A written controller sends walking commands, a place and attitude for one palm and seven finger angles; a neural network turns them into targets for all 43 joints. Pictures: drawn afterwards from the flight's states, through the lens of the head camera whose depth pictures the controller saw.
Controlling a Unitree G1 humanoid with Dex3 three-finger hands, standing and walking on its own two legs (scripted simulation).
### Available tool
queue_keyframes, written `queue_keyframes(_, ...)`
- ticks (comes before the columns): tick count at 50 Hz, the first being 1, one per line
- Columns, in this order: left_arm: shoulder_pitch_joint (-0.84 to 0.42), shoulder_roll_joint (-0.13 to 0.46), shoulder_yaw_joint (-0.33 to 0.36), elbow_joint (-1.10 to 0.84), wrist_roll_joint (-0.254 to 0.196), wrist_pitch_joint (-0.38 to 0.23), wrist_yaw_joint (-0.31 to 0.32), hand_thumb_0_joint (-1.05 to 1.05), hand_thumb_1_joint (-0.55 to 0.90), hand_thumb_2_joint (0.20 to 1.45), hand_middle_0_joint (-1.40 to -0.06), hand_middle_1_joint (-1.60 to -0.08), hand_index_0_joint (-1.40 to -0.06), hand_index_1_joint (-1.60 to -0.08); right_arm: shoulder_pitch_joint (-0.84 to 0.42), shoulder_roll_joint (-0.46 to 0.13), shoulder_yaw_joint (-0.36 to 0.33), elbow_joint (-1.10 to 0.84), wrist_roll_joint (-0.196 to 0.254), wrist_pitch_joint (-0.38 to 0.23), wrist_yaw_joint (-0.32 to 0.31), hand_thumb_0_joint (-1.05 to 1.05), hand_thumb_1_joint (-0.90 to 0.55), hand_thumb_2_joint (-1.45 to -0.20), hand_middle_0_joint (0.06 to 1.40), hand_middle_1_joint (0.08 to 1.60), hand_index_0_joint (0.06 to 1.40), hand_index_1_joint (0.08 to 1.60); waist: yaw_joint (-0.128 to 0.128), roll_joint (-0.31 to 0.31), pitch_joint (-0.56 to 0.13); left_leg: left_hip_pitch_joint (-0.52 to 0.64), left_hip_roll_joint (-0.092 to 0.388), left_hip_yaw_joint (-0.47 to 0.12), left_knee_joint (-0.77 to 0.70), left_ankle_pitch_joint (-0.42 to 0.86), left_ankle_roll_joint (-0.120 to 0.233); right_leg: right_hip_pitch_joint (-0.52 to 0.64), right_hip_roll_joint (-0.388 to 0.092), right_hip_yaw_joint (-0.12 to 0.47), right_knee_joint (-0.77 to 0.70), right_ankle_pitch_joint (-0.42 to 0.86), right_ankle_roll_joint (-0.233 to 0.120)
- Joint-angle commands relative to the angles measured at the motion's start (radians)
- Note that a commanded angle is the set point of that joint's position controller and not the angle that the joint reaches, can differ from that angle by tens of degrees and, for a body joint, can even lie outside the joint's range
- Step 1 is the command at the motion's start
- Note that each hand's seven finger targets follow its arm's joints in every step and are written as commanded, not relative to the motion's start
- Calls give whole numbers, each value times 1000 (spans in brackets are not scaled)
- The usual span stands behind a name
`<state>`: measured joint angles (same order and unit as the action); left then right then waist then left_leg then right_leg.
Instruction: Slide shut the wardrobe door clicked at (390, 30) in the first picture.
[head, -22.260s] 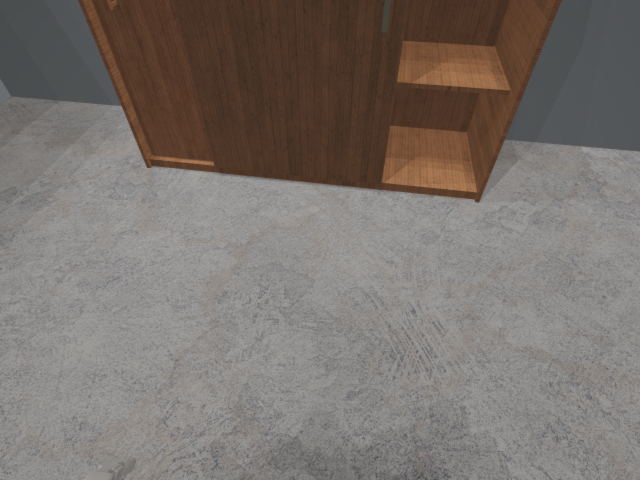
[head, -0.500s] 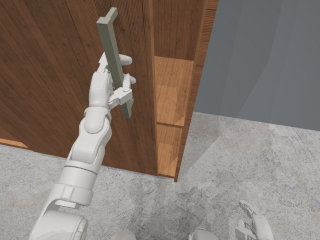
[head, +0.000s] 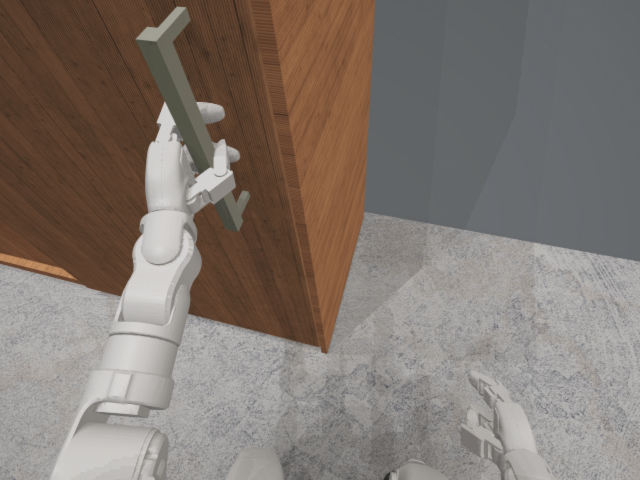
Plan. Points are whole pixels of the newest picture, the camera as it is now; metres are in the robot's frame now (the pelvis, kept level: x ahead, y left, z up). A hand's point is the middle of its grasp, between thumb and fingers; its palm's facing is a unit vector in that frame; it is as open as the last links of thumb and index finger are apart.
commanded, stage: step sideways, sliding the door along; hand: left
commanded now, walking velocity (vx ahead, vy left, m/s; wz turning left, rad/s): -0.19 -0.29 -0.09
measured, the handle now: (211, 142) +0.44 +0.21 +0.14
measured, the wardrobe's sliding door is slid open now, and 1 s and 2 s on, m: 0.00 0.00 0.00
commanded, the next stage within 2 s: stop walking and hold the door there in 0.84 s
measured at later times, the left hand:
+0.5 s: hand (234, 167) +0.41 +0.17 +0.14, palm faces +0.58 -0.81 -0.12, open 6.9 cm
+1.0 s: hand (232, 173) +0.40 +0.17 +0.14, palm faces +0.52 -0.84 -0.14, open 6.7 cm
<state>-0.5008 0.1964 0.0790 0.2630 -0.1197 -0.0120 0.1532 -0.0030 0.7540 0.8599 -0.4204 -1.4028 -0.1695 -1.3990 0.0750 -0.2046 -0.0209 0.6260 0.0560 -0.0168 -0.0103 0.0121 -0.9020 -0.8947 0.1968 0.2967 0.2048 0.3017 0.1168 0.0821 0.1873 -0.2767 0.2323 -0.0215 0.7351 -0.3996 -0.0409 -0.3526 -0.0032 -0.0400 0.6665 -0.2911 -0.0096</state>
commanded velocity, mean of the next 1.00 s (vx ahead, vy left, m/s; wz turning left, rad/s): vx -0.18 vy -0.10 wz -0.08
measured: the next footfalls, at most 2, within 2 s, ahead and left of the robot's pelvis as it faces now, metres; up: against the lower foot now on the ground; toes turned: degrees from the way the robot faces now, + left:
left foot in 0.12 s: +0.01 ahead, +0.14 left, +0.00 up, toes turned +9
right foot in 0.34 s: +0.12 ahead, -0.24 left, +0.00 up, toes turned -1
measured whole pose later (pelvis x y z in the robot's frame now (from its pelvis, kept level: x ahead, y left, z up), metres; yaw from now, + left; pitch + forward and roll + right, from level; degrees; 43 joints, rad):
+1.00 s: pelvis +0.16 -0.07 +0.02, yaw +4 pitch +5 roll -4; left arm 0.21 0.15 0.13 -0.35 -0.04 -0.03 0.22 -0.02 0.74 0.85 -0.25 -1.36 -0.08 -1.38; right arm 0.13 -0.23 -0.03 0.57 0.02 -0.07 -0.03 0.01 -0.90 -0.89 0.20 0.30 0.20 0.30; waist 0.12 0.07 0.00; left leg -0.14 0.10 0.08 0.52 -0.43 0.00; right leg -0.35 -0.03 -0.02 0.72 -0.35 0.04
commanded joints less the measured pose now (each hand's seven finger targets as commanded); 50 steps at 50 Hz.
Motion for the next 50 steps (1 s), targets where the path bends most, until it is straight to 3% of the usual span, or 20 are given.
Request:
queue_keyframes(1,-372,-52,-248,-430,54,-141,-101,0,900,900,-450,-1400,-450,-1400,-49,-73,-47,-142,-14,-78,-38,0,-900,-900,200,300,200,300,-86,-376,-586,-148,-159,52,205,-223,12,519,-248,308,-120,1171,-148)
queue_keyframes(4,-417,-60,-262,-492,38,-167,-83,0,900,900,-450,-1400,-450,-1400,-25,-91,-42,-106,-13,-71,-47,0,-900,-900,200,300,200,300,-154,-157,-592,203,-52,51,-293,375,27,322,-162,144,53,961,-69)
queue_keyframes(6,-386,-77,-263,-500,28,-162,-104,0,900,900,-450,-1400,-450,-1400,-24,-140,-73,-155,-27,-60,-22,0,-900,-900,200,300,200,300,-127,156,-607,579,311,-248,-231,1327,195,-175,-20,95,237,-151,43)
queue_keyframes(8,-338,-123,-259,-372,40,-128,-116,0,900,900,-450,-1400,-450,-1400,-66,-182,-82,-171,-21,-49,13,0,-900,-900,200,300,200,300,-97,112,-512,465,296,-161,-288,907,223,-218,-32,181,323,-165,22)
queue_keyframes(12,-384,-44,-230,-510,47,-142,-105,0,900,900,-450,-1400,-450,-1400,-27,-147,-71,-172,-27,-102,11,0,-900,-900,200,300,200,300,-115,259,-465,534,159,74,-229,1092,115,-151,-7,38,68,-36,23)
queue_keyframes(16,-243,43,-140,-536,50,-149,-98,0,900,900,-450,-1400,-450,-1400,-26,-144,-67,-196,-7,-126,12,0,-900,-900,200,300,200,300,-108,151,-525,482,73,169,-64,1056,81,125,42,-15,-211,341,9)
queue_keyframes(19,-148,152,-73,-568,54,-136,-68,0,900,900,-450,-1400,-450,-1400,-50,-92,-50,-190,-1,-140,-6,0,-900,-900,200,300,200,300,-103,-209,-572,25,-146,185,188,77,46,472,-227,241,-136,1387,-97)
queue_keyframes(21,-45,159,-34,-557,51,-139,-52,0,900,900,-450,-1400,-450,-1400,-20,-88,-48,-172,5,-140,-28,0,-900,-900,200,300,200,300,-62,-306,-589,-112,-166,50,272,-279,12,523,-296,342,-122,1373,-119)
queue_keyframes(25,-78,99,-81,-726,46,-161,-15,0,900,900,-450,-1400,-450,-1400,-19,-83,-24,-142,-3,-127,-44,0,-900,-900,200,300,200,300,-134,-110,-623,112,-124,82,-243,268,11,427,-202,175,-5,1105,-74)
queue_keyframes(27,-18,55,-121,-768,33,-148,-22,0,900,900,-450,-1400,-450,-1400,-41,-153,-63,-184,0,-124,-34,0,-900,-900,200,300,200,300,-115,87,-616,444,158,-137,-218,1096,134,25,-59,60,29,271,51)
queue_keyframes(29,-13,-28,-195,-755,54,-126,-51,0,900,900,-450,-1400,-450,-1400,-21,-154,-72,-182,-5,-136,-2,0,-900,-900,200,300,200,300,-99,104,-562,507,172,-57,-236,1097,187,-111,-4,85,140,-151,37)
queue_keyframes(33,42,-80,-284,-811,66,-102,-44,0,900,900,-450,-1400,-450,-1400,-19,-124,-44,-194,-22,-175,9,0,-900,-900,200,300,200,300,-121,314,-436,564,69,120,-206,1283,100,-149,15,-25,11,-13,17)
queue_keyframes(37,179,-59,-271,-870,85,-70,-42,0,900,900,-450,-1400,-450,-1400,-17,-129,-31,-223,-17,-170,6,0,-900,-900,200,300,200,300,-119,100,-479,423,2,167,-40,1100,49,114,-11,-22,-178,524,7)
queue_keyframes(40,282,-28,-246,-942,93,-63,-18,0,900,900,-450,-1400,-450,-1400,-13,-111,-29,-224,-17,-150,-15,0,-900,-900,200,300,200,300,-115,-179,-541,84,-130,137,132,478,9,397,-209,201,-92,1357,-80)
queue_keyframes(42,336,-60,-274,-917,92,-80,-10,0,900,900,-450,-1400,-450,-1400,-7,-93,-18,-204,-6,-127,-25,0,-900,-900,200,300,200,300,-103,-213,-499,-54,-169,52,-12,-98,21,443,-285,272,-115,1321,-98)
queue_keyframes(44,331,-81,-310,-1042,96,-95,-9,0,900,900,-450,-1400,-450,-1400,-29,-90,-17,-213,-16,-119,-33,0,-900,-900,200,300,200,300,-124,-127,-515,91,-116,58,-238,284,32,357,-189,166,-69,1068,-48)
queue_keyframes(47,433,-156,-438,-1077,105,-115,-37,0,900,900,-450,-1400,-450,-1400,-34,-123,-40,-271,-18,-129,-3,0,-900,-900,200,300,200,300,-108,151,-536,530,121,-55,-203,1392,131,-126,-43,25,87,-32,41)
queue_keyframes(48,555,621,497,-627,120,-123,46,0,900,900,-450,-1400,-450,-1400,57,-208,-90,-139,-45,-86,-41,0,-900,-900,200,300,200,300,-97,137,-473,594,146,38,-248,1516,121,-247,-1,-1,163,-161,54)
queue_keyframes(49,642,222,157,-677,104,-96,9,0,900,900,-450,-1400,-450,-1400,66,-144,-60,-193,-70,-76,-26,0,-900,-900,200,300,200,300,-96,114,-454,559,117,-15,-213,1532,101,-280,24,-19,184,-195,38)
queue_keyframes(50,615,126,41,-746,104,-88,-5,0,900,900,-450,-1400,-450,-1400,35,-123,-47,-218,-55,-71,-17,0,-900,-900,200,300,200,300,-109,118,-437,606,91,54,-227,1530,68,-315,40,-54,169,-167,38)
